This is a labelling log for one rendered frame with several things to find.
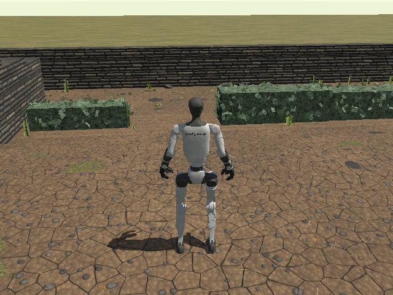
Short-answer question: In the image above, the robot right upper arm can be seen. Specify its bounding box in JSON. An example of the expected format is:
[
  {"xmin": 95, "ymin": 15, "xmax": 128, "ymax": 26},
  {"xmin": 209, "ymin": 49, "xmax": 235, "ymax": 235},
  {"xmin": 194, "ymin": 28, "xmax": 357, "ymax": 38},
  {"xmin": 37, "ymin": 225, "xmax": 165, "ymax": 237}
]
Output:
[{"xmin": 209, "ymin": 124, "xmax": 226, "ymax": 157}]

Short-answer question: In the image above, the robot shin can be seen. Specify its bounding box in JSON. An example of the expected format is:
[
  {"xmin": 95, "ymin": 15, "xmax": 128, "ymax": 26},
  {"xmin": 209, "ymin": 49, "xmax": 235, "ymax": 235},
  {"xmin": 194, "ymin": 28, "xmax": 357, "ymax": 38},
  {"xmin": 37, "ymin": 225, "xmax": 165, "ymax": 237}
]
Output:
[
  {"xmin": 176, "ymin": 204, "xmax": 185, "ymax": 245},
  {"xmin": 207, "ymin": 202, "xmax": 216, "ymax": 243}
]

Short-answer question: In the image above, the robot left shin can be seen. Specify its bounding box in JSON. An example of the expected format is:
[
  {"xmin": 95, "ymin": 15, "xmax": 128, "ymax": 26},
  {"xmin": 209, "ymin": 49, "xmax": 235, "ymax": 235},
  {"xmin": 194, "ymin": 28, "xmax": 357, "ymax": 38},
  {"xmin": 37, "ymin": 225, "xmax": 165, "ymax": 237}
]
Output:
[{"xmin": 176, "ymin": 204, "xmax": 185, "ymax": 245}]

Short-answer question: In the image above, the robot left hand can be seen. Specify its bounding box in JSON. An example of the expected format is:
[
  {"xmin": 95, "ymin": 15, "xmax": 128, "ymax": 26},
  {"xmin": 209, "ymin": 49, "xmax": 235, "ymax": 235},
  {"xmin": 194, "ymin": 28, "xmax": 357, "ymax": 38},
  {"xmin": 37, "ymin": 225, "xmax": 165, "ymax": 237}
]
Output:
[{"xmin": 159, "ymin": 167, "xmax": 173, "ymax": 179}]

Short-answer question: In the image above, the robot right shin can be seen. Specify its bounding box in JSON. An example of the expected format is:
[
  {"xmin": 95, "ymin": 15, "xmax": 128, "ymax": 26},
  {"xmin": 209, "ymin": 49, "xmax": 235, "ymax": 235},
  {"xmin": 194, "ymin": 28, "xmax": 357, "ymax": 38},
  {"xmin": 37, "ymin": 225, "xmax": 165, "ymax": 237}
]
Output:
[{"xmin": 207, "ymin": 202, "xmax": 216, "ymax": 243}]

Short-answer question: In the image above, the robot left upper arm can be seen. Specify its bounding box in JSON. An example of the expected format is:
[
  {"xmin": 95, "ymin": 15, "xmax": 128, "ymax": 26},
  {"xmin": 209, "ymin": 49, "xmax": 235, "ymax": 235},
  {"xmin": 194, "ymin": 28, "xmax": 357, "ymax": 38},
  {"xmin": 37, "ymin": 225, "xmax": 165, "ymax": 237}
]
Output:
[{"xmin": 166, "ymin": 124, "xmax": 183, "ymax": 157}]

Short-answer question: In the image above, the robot right hand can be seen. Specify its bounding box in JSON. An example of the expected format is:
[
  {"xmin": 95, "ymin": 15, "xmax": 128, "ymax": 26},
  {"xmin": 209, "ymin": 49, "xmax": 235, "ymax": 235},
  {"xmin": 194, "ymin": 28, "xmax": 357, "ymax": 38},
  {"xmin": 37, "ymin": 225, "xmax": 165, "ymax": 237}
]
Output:
[{"xmin": 221, "ymin": 167, "xmax": 235, "ymax": 181}]

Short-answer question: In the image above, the right robot forearm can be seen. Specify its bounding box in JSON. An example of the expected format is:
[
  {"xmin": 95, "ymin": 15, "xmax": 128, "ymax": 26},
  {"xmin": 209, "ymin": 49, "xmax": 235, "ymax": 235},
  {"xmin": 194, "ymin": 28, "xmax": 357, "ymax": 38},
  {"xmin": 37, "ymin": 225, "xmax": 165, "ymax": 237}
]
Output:
[{"xmin": 220, "ymin": 148, "xmax": 233, "ymax": 170}]

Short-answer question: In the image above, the left robot forearm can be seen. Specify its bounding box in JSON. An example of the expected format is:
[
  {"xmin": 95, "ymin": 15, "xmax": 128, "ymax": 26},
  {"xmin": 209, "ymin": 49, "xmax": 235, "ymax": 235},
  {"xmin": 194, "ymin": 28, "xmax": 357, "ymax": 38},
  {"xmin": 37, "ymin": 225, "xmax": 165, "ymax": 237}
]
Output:
[{"xmin": 161, "ymin": 148, "xmax": 172, "ymax": 169}]

